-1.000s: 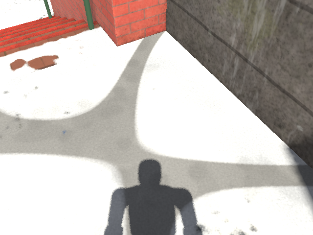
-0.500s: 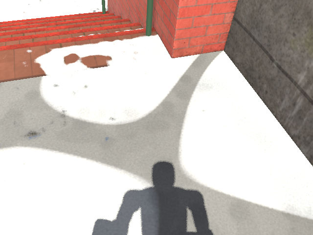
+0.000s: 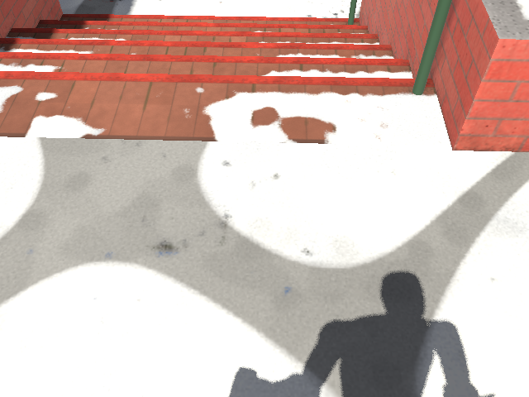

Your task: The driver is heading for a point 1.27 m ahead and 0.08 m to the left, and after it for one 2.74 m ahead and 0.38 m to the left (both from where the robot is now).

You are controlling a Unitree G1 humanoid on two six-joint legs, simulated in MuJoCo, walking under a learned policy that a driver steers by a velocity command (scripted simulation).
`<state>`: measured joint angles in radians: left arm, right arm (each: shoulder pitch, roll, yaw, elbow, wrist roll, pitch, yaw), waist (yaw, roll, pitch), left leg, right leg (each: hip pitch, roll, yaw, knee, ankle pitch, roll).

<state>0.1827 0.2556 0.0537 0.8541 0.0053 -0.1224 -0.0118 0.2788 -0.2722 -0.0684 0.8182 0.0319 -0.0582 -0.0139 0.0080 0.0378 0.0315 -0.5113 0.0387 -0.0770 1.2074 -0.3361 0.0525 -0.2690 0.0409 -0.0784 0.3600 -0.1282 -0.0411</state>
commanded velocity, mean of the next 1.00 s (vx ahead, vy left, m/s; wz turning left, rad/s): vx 0.50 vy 0.00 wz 0.31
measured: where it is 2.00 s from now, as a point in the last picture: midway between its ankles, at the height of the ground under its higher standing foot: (217, 217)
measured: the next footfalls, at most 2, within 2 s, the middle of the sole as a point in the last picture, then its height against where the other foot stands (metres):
left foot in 0.36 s outside the picture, level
right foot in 0.90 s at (251, 305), level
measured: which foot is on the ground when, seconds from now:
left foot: up 0.00-0.34, down 0.36-0.92, up 0.94-1.00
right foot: down 0.00-0.36, up 0.38-0.88, down 0.90-1.00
